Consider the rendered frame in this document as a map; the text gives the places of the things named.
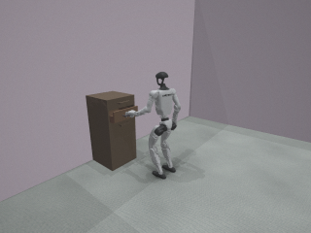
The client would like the left robot hand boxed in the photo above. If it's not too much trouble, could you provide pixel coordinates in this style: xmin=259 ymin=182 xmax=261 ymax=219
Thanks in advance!
xmin=125 ymin=110 xmax=135 ymax=117

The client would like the robot left thigh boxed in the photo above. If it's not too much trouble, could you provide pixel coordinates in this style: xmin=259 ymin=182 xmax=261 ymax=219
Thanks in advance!
xmin=148 ymin=125 xmax=165 ymax=153

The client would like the robot right forearm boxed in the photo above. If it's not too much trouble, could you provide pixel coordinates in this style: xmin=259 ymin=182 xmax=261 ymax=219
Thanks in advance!
xmin=172 ymin=108 xmax=181 ymax=120

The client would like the robot left forearm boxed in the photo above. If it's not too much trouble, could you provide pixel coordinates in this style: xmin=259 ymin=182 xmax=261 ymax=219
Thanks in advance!
xmin=133 ymin=107 xmax=147 ymax=117

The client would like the right robot upper arm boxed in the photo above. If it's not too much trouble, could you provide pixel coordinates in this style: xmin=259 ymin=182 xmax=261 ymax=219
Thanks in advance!
xmin=170 ymin=88 xmax=181 ymax=110

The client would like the drawer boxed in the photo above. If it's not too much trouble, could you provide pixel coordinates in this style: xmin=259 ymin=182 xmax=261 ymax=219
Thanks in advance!
xmin=109 ymin=106 xmax=138 ymax=124

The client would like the left robot upper arm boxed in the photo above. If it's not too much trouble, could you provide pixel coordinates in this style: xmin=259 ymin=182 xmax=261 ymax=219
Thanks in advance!
xmin=145 ymin=90 xmax=159 ymax=113

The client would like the cabinet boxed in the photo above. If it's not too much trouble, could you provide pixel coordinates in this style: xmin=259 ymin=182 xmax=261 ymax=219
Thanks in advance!
xmin=86 ymin=91 xmax=137 ymax=171

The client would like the robot right foot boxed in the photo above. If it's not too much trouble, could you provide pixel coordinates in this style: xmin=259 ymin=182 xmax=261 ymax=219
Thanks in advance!
xmin=162 ymin=165 xmax=176 ymax=173

